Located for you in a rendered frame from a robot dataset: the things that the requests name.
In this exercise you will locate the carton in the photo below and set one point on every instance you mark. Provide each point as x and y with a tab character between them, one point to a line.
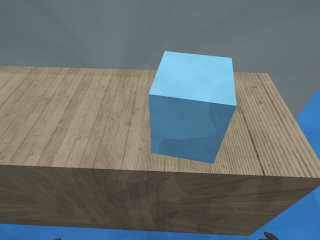
191	103

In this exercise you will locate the pedestal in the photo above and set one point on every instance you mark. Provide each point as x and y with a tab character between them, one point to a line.
75	151

